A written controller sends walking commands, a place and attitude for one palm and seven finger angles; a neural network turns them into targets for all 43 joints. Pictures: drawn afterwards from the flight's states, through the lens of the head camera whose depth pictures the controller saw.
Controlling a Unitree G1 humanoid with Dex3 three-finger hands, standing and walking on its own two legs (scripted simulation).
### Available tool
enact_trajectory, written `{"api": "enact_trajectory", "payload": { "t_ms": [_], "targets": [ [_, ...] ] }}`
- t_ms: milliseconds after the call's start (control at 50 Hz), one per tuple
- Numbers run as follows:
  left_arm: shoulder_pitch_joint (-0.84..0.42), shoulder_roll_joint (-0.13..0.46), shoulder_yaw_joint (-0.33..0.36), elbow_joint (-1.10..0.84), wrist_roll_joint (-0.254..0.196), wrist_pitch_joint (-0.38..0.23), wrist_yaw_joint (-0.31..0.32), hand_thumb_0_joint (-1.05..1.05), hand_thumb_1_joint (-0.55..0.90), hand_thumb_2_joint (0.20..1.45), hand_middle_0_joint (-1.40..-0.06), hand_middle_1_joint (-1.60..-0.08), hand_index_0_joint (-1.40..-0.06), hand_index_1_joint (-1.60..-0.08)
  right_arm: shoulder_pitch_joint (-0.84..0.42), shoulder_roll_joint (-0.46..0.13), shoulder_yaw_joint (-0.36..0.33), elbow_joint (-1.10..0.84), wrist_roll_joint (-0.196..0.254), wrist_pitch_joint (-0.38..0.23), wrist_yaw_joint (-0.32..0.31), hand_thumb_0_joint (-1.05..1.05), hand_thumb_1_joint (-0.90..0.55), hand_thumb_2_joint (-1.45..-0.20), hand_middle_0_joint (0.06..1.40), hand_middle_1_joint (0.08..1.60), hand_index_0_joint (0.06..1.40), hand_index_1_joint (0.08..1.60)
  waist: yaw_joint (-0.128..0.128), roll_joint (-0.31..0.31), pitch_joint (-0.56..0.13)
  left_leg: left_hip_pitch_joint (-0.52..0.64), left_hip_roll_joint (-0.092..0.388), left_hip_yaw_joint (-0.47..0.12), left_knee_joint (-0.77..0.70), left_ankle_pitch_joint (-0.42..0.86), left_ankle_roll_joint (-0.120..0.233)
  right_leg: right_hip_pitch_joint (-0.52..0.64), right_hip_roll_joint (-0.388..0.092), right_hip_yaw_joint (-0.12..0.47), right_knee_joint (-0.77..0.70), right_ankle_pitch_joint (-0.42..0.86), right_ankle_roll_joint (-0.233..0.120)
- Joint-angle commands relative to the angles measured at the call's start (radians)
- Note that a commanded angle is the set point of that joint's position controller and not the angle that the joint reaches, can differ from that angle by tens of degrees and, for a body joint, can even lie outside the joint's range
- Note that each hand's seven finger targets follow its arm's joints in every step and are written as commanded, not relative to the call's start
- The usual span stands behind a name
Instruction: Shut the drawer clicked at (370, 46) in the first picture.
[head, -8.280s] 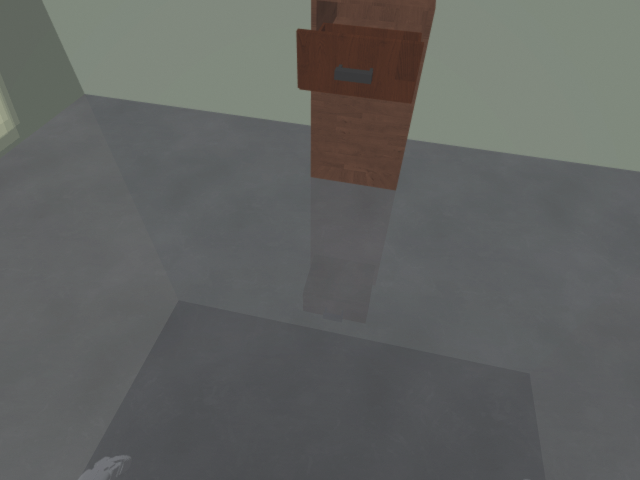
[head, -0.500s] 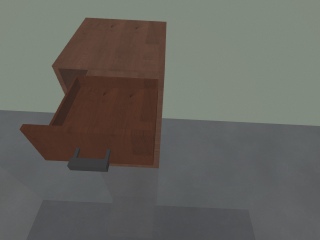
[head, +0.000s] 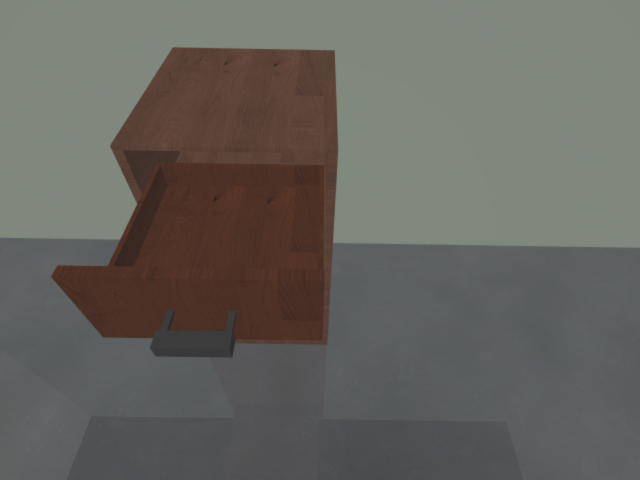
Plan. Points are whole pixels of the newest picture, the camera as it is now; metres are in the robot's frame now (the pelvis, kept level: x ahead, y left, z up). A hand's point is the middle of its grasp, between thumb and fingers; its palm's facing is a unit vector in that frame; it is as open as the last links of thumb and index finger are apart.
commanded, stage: look again from close up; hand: left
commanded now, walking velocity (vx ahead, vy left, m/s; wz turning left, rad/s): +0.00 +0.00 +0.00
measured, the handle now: (197, 330) +0.33 +0.21 -0.06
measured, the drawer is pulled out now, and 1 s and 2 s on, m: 0.30 0.30 0.30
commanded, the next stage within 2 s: raise the hand and make a fist in 0.06 s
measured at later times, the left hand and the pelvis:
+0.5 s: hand (213, 448) +0.16 +0.14 -0.01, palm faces +0.05 -1.00 -0.03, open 6.4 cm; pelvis -0.02 -0.04 -0.05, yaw +0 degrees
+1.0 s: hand (187, 437) +0.17 +0.17 -0.01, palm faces +0.09 -0.99 -0.07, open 3.8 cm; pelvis -0.02 -0.05 -0.06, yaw -1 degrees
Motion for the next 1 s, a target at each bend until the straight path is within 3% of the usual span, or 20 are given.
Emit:
{"api": "enact_trajectory", "payload": {
  "t_ms": [0, 120, 140, 160, 180, 200, 220, 240, 260, 280, 360, 380, 440, 560, 640, 700, 780, 840, 920, 980],
  "targets": [
    [0.099, 0.087, 0.016, -0.017, 0.000, -0.001, 0.001, 0.000, 0.900, 0.900, -0.200, -0.300, -0.200, -0.300, 0.028, -0.107, -0.019, -0.041, 0.005, -0.019, -0.001, 0.000, -0.900, -0.900, 0.200, 0.300, 0.200, 0.300, 0.014, 0.006, 0.040, 0.023, 0.116, -0.142, -0.152, 0.165, 0.014, -0.024, -0.028, 0.035, -0.080, 0.118, -0.058],
    [0.097, 0.096, 0.016, -0.009, -0.001, -0.004, 0.002, 0.000, 0.900, 0.900, -0.200, -0.300, -0.200, -0.300, 0.017, -0.116, -0.019, -0.027, 0.008, -0.020, -0.004, 0.000, -0.900, -0.900, 0.200, 0.300, 0.200, 0.300, 0.011, 0.000, 0.002, 0.089, 0.112, -0.112, -0.114, 0.292, 0.006, -0.007, -0.044, 0.039, -0.094, 0.203, -0.050],
    [0.112, 0.109, 0.015, 0.012, 0.012, -0.019, 0.038, 0.000, 0.900, 0.900, -0.200, -0.300, -0.200, -0.300, -0.026, -0.147, -0.025, -0.083, 0.016, -0.021, -0.002, 0.000, -0.900, -0.900, 0.200, 0.300, 0.200, 0.300, 0.012, -0.030, 0.032, 0.054, 0.142, -0.126, 0.041, 0.501, -0.016, -0.053, -0.056, 0.083, -0.100, 0.382, -0.048],
    [-0.604, 0.371, 0.216, -1.578, -0.156, -0.221, 0.045, 0.000, 0.900, 0.900, -0.220, -0.322, -0.220, -0.322, -0.011, -0.286, -0.078, -0.411, 0.050, -0.168, -0.021, 0.000, -0.900, -0.900, 0.200, 0.300, 0.200, 0.300, -0.089, 0.168, -0.482, 0.367, 0.051, -0.126, -0.052, 0.528, -0.039, -0.068, 0.038, -0.048, -0.007, 0.437, -0.069],
    [-0.060, 0.262, 0.146, -1.300, -0.087, -0.164, 0.066, 0.000, 0.900, 0.900, -0.240, -0.343, -0.240, -0.343, -0.091, -0.179, -0.021, -0.358, 0.042, -0.275, -0.055, 0.000, -0.900, -0.900, 0.200, 0.300, 0.200, 0.300, 0.017, 0.308, -0.455, 0.492, 0.118, -0.138, -0.109, 0.655, -0.048, -0.144, 0.057, -0.044, 0.123, 0.177, -0.078],
    [-0.016, 0.170, 0.081, -1.231, -0.114, -0.111, 0.114, 0.000, 0.900, 0.900, -0.260, -0.365, -0.260, -0.365, -0.091, -0.181, -0.038, -0.291, 0.043, -0.304, -0.058, 0.000, -0.900, -0.900, 0.200, 0.300, 0.200, 0.300, -0.015, 0.269, -0.373, 0.354, 0.092, -0.127, -0.123, 0.587, -0.094, -0.180, 0.063, -0.052, 0.153, 0.032, -0.070],
    [0.278, -0.083, -0.061, -0.983, -0.122, -0.011, 0.100, 0.000, 0.900, 0.900, -0.280, -0.387, -0.280, -0.387, -0.053, -0.139, -0.039, -0.265, 0.054, -0.297, -0.043, 0.000, -0.900, -0.900, 0.200, 0.300, 0.200, 0.300, -0.035, 0.162, -0.209, 0.261, 0.094, -0.136, -0.133, 0.479, -0.070, -0.260, 0.057, -0.057, 0.150, -0.022, -0.056],
    [0.104, -0.048, -0.036, -1.162, -0.158, -0.037, 0.082, 0.000, 0.900, 0.900, -0.300, -0.408, -0.300, -0.408, -0.078, -0.173, -0.057, -0.345, 0.049, -0.300, -0.033, 0.000, -0.900, -0.900, 0.200, 0.300, 0.200, 0.300, -0.036, 0.124, -0.085, 0.127, 0.083, -0.136, -0.101, 0.351, -0.057, -0.254, 0.043, -0.062, 0.105, 0.000, -0.053],
    [0.104, 0.024, 0.039, -1.145, -0.145, -0.082, 0.068, 0.000, 0.900, 0.900, -0.320, -0.430, -0.320, -0.430, -0.098, -0.190, -0.077, -0.370, 0.039, -0.303, -0.034, 0.000, -0.900, -0.900, 0.200, 0.300, 0.200, 0.300, -0.050, 0.068, -0.043, 0.039, 0.064, -0.123, -0.047, 0.198, -0.048, -0.277, 0.049, -0.077, 0.051, 0.007, -0.060],
    [0.226, 0.018, 0.065, -1.076, -0.146, -0.130, 0.043, 0.000, 0.900, 0.900, -0.340, -0.452, -0.340, -0.452, -0.118, -0.186, -0.081, -0.403, 0.030, -0.303, -0.033, 0.000, -0.900, -0.900, 0.200, 0.300, 0.200, 0.300, -0.022, -0.021, -0.007, -0.056, 0.040, -0.109, 0.001, 0.095, -0.042, -0.289, 0.056, -0.091, 0.020, 0.030, -0.061],
    [0.544, -0.027, 0.140, -0.893, -0.201, -0.376, -0.148, 0.000, 0.900, 0.900, -0.420, -0.538, -0.420, -0.538, -0.198, -0.176, -0.110, -0.504, 0.019, -0.259, 0.000, 0.000, -0.900, -0.900, 0.200, 0.300, 0.200, 0.300, 0.056, -0.314, -0.076, -0.297, 0.026, -0.064, 0.199, 0.131, -0.051, -0.388, 0.083, -0.112, 0.223, 0.148, -0.058],
    [0.535, -0.030, 0.138, -0.911, -0.219, -0.453, -0.207, 0.000, 0.900, 0.900, -0.440, -0.560, -0.440, -0.560, -0.219, -0.179, -0.118, -0.530, 0.021, -0.258, 0.008, 0.000, -0.900, -0.900, 0.200, 0.300, 0.200, 0.300, 0.060, -0.314, -0.094, -0.350, 0.020, -0.053, 0.243, 0.095, -0.052, -0.427, 0.082, -0.100, 0.267, 0.140, -0.056],
    [0.473, 0.089, 0.258, -0.916, -0.257, -0.601, -0.338, 0.000, 0.900, 0.900, -0.500, -0.625, -0.500, -0.625, -0.246, -0.179, -0.130, -0.597, 0.034, -0.256, 0.023, 0.000, -0.900, -0.900, 0.200, 0.300, 0.200, 0.300, 0.069, -0.071, -0.157, -0.421, 0.005, -0.027, 0.355, 0.031, -0.055, -0.485, 0.062, -0.040, 0.356, 0.113, -0.069],
    [0.139, 0.199, 0.336, -1.366, -0.322, -0.653, -0.318, 0.000, 0.900, 0.900, -0.620, -0.755, -0.620, -0.755, -0.192, -0.147, -0.112, -0.672, 0.036, -0.265, -0.030, 0.000, -0.900, -0.900, 0.200, 0.300, 0.200, 0.300, 0.017, 0.134, -0.406, -0.442, 0.012, -0.041, 0.512, -0.048, -0.016, -0.517, 0.049, 0.111, 0.364, -0.078, -0.055],
    [0.034, 0.179, 0.250, -1.406, -0.335, -0.697, -0.346, 0.000, 0.900, 0.900, -0.700, -0.842, -0.700, -0.842, -0.151, -0.158, -0.094, -0.617, 0.040, -0.292, -0.062, 0.000, -0.900, -0.900, 0.200, 0.300, 0.200, 0.300, -0.062, 0.085, -0.317, -0.495, 0.034, -0.070, 0.580, -0.093, -0.003, -0.610, 0.053, 0.147, 0.327, -0.142, -0.047],
    [0.041, 0.201, 0.230, -1.234, -0.345, -0.604, -0.434, 0.000, 0.900, 0.900, -0.760, -0.907, -0.760, -0.907, -0.157, -0.182, -0.076, -0.590, 0.058, -0.309, -0.074, 0.000, -0.900, -0.900, 0.200, 0.300, 0.200, 0.300, -0.085, 0.034, -0.229, -0.550, 0.041, -0.093, 0.584, -0.120, 0.001, -0.606, 0.039, 0.178, 0.282, -0.136, -0.022],
    [0.163, 0.265, 0.324, -1.099, -0.370, -0.353, -0.504, 0.000, 0.900, 0.900, -0.840, -0.993, -0.840, -0.993, -0.185, -0.191, -0.071, -0.640, 0.082, -0.279, -0.090, 0.000, -0.900, -0.900, 0.200, 0.300, 0.200, 0.300, -0.004, -0.049, -0.273, -0.558, 0.020, -0.102, 0.511, -0.105, 0.002, -0.435, -0.005, 0.224, 0.220, -0.098, 0.014],
    [0.272, 0.287, 0.453, -1.125, -0.407, -0.256, -0.448, 0.000, 0.900, 0.900, -0.900, -1.058, -0.900, -1.058, -0.203, -0.162, -0.075, -0.663, 0.080, -0.242, -0.089, 0.000, -0.900, -0.900, 0.200, 0.300, 0.200, 0.300, 0.057, -0.125, -0.339, -0.519, 0.014, -0.106, 0.468, -0.036, -0.009, -0.313, -0.024, 0.214, 0.230, 0.065, 0.045],
    [0.345, 0.236, 0.488, -1.245, -0.413, -0.356, -0.335, 0.000, 0.900, 0.900, -0.980, -1.145, -0.980, -1.145, -0.179, -0.127, -0.091, -0.638, 0.059, -0.234, -0.069, 0.000, -0.900, -0.900, 0.200, 0.300, 0.200, 0.300, 0.079, -0.081, -0.348, -0.456, 0.016, -0.099, 0.413, 0.074, -0.024, -0.276, 0.010, 0.120, 0.308, 0.329, 0.025],
    [0.364, 0.195, 0.417, -1.247, -0.366, -0.463, -0.323, 0.000, 0.900, 0.900, -1.040, -1.210, -1.040, -1.210, -0.161, -0.124, -0.105, -0.611, 0.055, -0.245, -0.056, 0.000, -0.900, -0.900, 0.200, 0.300, 0.200, 0.300, 0.043, -0.070, -0.290, -0.457, 0.011, -0.089, 0.412, 0.074, -0.021, -0.359, 0.028, 0.093, 0.324, 0.292, 0.014]
  ]
}}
